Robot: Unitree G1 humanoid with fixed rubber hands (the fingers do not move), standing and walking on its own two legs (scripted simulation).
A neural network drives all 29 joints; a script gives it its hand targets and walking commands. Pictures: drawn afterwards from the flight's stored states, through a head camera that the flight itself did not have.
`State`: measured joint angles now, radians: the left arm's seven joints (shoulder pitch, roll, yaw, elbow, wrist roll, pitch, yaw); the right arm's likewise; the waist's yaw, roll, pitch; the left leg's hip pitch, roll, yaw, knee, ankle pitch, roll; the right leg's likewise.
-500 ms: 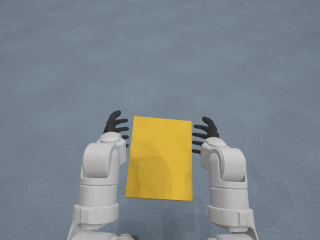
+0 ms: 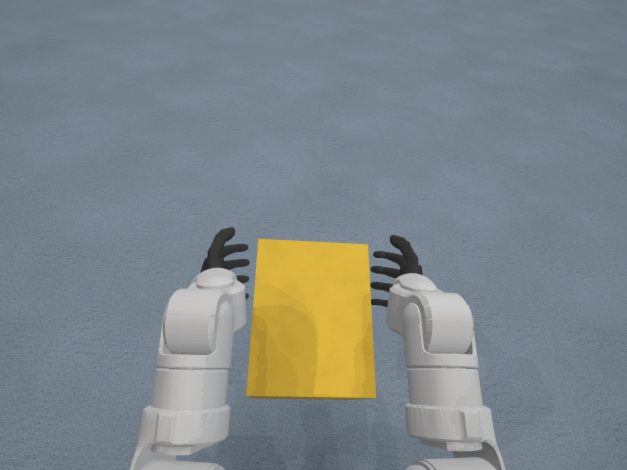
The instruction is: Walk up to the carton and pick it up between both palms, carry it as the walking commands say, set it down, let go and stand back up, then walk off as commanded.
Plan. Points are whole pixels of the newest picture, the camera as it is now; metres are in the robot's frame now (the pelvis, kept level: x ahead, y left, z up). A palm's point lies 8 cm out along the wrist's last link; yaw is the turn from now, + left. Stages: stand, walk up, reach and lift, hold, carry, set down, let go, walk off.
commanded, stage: carry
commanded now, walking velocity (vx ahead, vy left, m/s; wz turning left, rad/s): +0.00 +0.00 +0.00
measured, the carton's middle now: (307, 324) +0.32 +0.01 -0.02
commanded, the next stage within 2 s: none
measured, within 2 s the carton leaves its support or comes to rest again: neither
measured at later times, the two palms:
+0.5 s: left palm (232, 315) +0.26 +0.10 +0.09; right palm (434, 331) +0.26 -0.13 +0.09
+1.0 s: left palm (236, 311) +0.28 +0.10 +0.07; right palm (430, 325) +0.28 -0.13 +0.07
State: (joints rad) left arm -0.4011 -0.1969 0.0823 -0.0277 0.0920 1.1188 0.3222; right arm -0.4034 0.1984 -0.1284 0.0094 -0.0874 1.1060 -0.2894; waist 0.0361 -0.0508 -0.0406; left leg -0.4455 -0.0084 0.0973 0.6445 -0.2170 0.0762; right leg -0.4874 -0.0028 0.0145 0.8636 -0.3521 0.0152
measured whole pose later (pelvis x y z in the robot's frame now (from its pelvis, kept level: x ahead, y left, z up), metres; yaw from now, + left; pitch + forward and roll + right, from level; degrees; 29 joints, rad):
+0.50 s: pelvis -0.05 -0.02 +0.00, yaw +1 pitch +2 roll -1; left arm -0.41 -0.20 0.11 0.08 0.14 1.05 0.27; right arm -0.39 0.19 -0.12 0.07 -0.11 1.06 -0.26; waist 0.00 0.00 -0.11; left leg -0.52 0.01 0.07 0.56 -0.10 0.05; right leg -0.43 0.02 -0.02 0.64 -0.26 -0.01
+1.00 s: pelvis -0.03 -0.02 +0.00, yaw +0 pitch +4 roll -1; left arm -0.34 -0.18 0.09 0.12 0.11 0.89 0.24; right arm -0.32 0.17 -0.10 0.10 -0.08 0.90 -0.23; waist 0.00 0.00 -0.09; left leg -0.51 0.01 0.08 0.55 -0.11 0.05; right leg -0.42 0.02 -0.01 0.63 -0.27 -0.01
